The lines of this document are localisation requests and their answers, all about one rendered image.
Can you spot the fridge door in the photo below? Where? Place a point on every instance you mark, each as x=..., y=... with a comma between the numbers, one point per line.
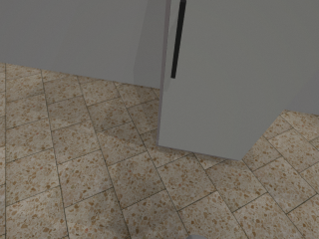
x=240, y=63

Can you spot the handle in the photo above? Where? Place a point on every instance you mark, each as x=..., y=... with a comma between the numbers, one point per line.
x=179, y=26

